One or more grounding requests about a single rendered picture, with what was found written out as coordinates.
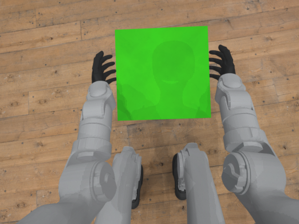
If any left robot foot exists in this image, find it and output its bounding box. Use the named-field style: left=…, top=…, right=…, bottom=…
left=131, top=165, right=143, bottom=209

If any carton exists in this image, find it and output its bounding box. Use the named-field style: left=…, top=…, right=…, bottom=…
left=115, top=26, right=211, bottom=121

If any right robot upper arm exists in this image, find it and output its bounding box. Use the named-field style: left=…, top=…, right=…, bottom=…
left=221, top=151, right=299, bottom=224

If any left robot hand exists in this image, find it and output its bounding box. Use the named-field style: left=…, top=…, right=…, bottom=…
left=92, top=51, right=116, bottom=84

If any left robot upper arm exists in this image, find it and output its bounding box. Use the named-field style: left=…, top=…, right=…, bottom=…
left=16, top=160, right=117, bottom=224

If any right robot forearm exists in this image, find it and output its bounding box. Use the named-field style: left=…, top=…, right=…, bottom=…
left=214, top=73, right=286, bottom=180

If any right robot hand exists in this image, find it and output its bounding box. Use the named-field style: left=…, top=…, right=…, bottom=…
left=209, top=45, right=235, bottom=80

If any left robot forearm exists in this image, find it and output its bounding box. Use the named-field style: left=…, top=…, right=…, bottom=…
left=63, top=81, right=116, bottom=171

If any robot left thigh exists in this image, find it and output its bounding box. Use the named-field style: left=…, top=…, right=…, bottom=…
left=94, top=151, right=142, bottom=224

